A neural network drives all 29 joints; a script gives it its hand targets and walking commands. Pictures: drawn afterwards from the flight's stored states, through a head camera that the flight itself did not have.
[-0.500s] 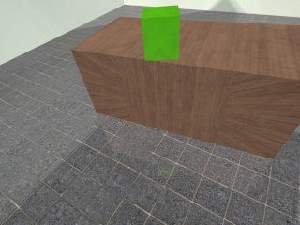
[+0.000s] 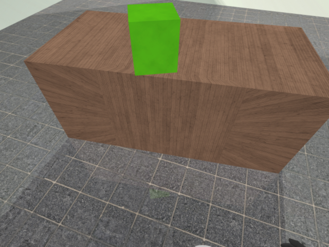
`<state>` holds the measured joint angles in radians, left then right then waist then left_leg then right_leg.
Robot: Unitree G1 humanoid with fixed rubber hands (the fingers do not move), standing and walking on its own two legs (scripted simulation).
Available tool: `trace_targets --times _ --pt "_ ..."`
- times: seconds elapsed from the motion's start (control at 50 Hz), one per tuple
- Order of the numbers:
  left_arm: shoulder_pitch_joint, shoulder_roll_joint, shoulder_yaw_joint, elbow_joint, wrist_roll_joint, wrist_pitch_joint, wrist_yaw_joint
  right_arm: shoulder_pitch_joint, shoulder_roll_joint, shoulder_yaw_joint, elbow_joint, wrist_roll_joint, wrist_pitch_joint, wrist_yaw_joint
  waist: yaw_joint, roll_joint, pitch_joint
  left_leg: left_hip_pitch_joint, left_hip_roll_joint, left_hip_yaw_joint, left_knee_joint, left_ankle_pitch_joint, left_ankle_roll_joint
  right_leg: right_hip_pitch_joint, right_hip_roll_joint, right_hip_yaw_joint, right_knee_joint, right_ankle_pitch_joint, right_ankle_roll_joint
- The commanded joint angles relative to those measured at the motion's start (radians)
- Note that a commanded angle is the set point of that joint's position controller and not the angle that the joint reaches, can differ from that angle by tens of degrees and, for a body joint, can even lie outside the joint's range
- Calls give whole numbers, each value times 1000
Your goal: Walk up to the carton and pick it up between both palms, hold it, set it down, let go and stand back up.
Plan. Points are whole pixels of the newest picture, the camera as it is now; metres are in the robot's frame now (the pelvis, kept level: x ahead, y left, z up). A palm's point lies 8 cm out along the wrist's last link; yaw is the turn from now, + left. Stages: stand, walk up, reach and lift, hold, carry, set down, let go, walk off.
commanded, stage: walk up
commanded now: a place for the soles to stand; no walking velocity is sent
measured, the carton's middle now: (153, 39) +1.00 +0.05 +0.03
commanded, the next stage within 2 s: none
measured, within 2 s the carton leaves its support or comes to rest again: neither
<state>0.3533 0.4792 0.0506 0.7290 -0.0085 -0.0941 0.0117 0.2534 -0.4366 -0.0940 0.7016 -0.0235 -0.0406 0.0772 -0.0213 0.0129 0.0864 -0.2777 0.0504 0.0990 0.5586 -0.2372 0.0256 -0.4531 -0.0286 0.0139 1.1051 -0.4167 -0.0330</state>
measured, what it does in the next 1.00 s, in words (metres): walks ahead: right foot, then left foot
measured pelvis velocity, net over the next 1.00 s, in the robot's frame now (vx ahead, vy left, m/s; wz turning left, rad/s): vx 0.17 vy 0.11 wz -0.18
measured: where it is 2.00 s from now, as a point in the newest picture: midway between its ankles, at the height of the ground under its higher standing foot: outside the picture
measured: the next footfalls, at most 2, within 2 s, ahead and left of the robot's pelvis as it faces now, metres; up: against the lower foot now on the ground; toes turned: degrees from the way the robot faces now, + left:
right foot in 0.18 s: +0.18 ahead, -0.10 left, +0.00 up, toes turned -8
left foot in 0.52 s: +0.26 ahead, +0.22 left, +0.00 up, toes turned -6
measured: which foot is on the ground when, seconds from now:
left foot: down 0.00-0.18, up 0.20-0.50, down 0.52-1.00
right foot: up 0.00-0.16, down 0.18-0.52, up 0.54-0.78, down 0.80-1.00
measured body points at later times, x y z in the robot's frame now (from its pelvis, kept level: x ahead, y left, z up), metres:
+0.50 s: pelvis +0.14 +0.08 -0.01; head +0.15 +0.05 +0.43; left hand +0.20 +0.43 -0.07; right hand +0.24 -0.26 -0.12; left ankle +0.22 +0.24 -0.72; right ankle +0.15 -0.09 -0.73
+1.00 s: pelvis +0.17 +0.11 -0.02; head +0.19 +0.11 +0.43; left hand +0.35 +0.41 -0.11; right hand +0.19 -0.24 -0.12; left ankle +0.22 +0.23 -0.73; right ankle +0.19 -0.01 -0.73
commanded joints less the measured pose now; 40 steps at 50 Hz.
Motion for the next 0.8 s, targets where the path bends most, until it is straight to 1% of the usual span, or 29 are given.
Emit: trace_targets --times 0.0,0.04,0.08,0.12,0.14,0.16,0.18,0.2,0.22,0.24,0.26,0.28,0.3,0.32,0.38,0.42,0.44,0.46,0.48,0.5,0.52,0.54,0.56,0.58,0.62,0.64,0.72,0.76,0.78 --pt "97 138 47 -32 2 2 -15 41 -213 -44 -80 -9 -13 -4 -15 183 -26 48 200 -167 -241 86 205 -35 -36 -28 -203 46 16" --pt "54 139 56 -45 7 2 -16 52 -221 -42 -95 -16 -7 6 -26 180 -20 13 216 -163 -259 5 211 4 -39 -70 -313 96 17" --pt "57 148 67 -38 9 -4 -15 18 -226 -36 -117 -21 7 14 -13 171 -23 -48 189 -136 -214 -98 195 94 -15 -99 -413 155 20" --pt "125 154 82 -9 15 -9 -8 9 -210 -27 -132 -19 22 18 23 94 -51 -175 158 -100 -111 -244 163 299 23 -137 -502 230 14" --pt "180 186 100 4 21 -13 1 25 -177 -14 -137 -20 23 17 57 20 -82 -260 129 -86 0 -268 139 435 28 -98 -516 196 -1" --pt "242 219 113 10 24 -18 13 36 -147 -3 -139 -19 21 11 109 -69 -114 -328 89 -39 198 -219 98 522 -53 34 -607 58 -38" --pt "266 301 127 -26 31 -30 26 73 -105 9 -153 -17 21 5 114 -225 -182 -476 -19 -30 506 -353 31 593 -359 538 -742 -85 -166" --pt "230 345 125 -60 11 -31 34 66 -210 -18 -133 -26 36 -8 105 -106 -166 -497 -1 -149 632 -355 6 497 -463 730 -793 -124 -270" --pt "195 321 119 -64 -4 -30 41 55 -260 -31 -111 -18 41 -15 87 -20 -98 -493 52 -194 675 -292 1 434 -447 636 -770 -40 -287" --pt "160 282 106 -61 -7 -33 45 48 -235 -30 -102 -14 41 -18 70 -21 -43 -488 81 -201 658 -231 3 361 -387 504 -744 93 -258" --pt "139 265 95 -58 -4 -33 45 72 -229 -32 -94 -14 40 -17 49 -35 -22 -452 97 -197 623 -205 -2 295 -335 402 -728 172 -230" --pt "125 253 92 -55 -3 -35 42 106 -221 -37 -72 -19 41 -12 33 -76 -13 -405 94 -184 592 -167 -7 243 -295 314 -717 246 -209" --pt "125 251 91 -56 1 -38 37 127 -209 -38 -60 -17 42 -4 26 -110 -18 -344 87 -147 556 -146 -11 183 -257 239 -712 300 -202" --pt "117 254 92 -58 7 -39 31 120 -199 -39 -62 -15 46 3 23 -138 -14 -292 79 -119 514 -127 -15 123 -225 186 -720 283 -189" --pt "39 243 82 -86 25 -27 21 99 -148 -30 -44 1 49 -2 14 -221 -19 -124 52 -50 324 -89 -16 -18 -157 79 -698 265 -151" --pt "34 234 74 -84 31 -14 13 66 -139 -31 -28 10 41 -16 34 -228 -54 -36 14 -6 260 -33 -18 -56 -130 80 -653 195 -145" --pt "20 236 70 -80 29 -8 12 69 -141 -31 -17 12 36 -22 28 -235 -69 -5 -2 9 219 -34 -15 -69 -130 80 -618 152 -147" --pt "3 238 66 -75 28 3 11 80 -136 -31 -1 11 28 -28 11 -204 -76 50 -26 32 130 -12 -14 -89 -112 70 -546 113 -138" --pt "7 207 54 -71 25 14 10 118 -145 -35 24 8 18 -38 -14 -138 -90 107 -61 47 53 -38 -9 -101 -88 56 -437 96 -117" --pt "48 147 32 -67 22 21 13 148 -191 -49 39 -4 7 -50 -23 -20 -118 154 3 -94 -27 -107 21 -128 -47 50 -282 76 -82" --pt "70 70 9 -83 11 22 18 153 -265 -55 24 -26 -8 -61 -13 189 -105 127 252 -450 -174 -83 85 -192 45 29 -94 -33 -11" --pt "51 121 20 -51 11 36 38 69 -329 -63 3 -4 -13 -62 -21 219 -103 34 394 -589 -233 -104 202 -185 19 96 -41 -147 -1" --pt "37 161 26 -30 11 39 42 16 -311 -61 2 -2 -16 -65 3 148 -42 -15 380 -557 -213 -100 229 -178 2 116 -10 -143 5" --pt "50 170 31 -8 7 40 37 -10 -283 -52 7 1 -21 -69 25 120 -21 -16 329 -461 -162 -55 204 -161 -11 102 -39 -120 7" --pt "66 161 35 27 16 41 21 -34 -268 -44 24 2 -20 -73 37 180 -10 -65 258 -308 -116 77 162 -71 -24 25 -138 -70 6" --pt "74 149 35 41 19 44 11 -40 -271 -42 34 2 -19 -72 38 209 -24 -71 247 -263 -102 151 159 -28 -16 -12 -168 -57 6" --pt "10 121 43 49 32 62 -4 -33 -262 -31 46 12 -9 -77 27 200 -67 -47 244 -217 -14 332 156 80 15 -61 -325 21 7" --pt "11 130 54 60 44 62 -7 -38 -245 -18 45 21 0 -84 49 155 -110 -79 236 -191 61 265 123 190 34 -51 -469 102 -13" --pt "2 150 61 57 54 59 -8 -11 -219 -7 53 21 1 -88 48 98 -134 -124 215 -160 112 192 90 256 3 6 -528 179 -35"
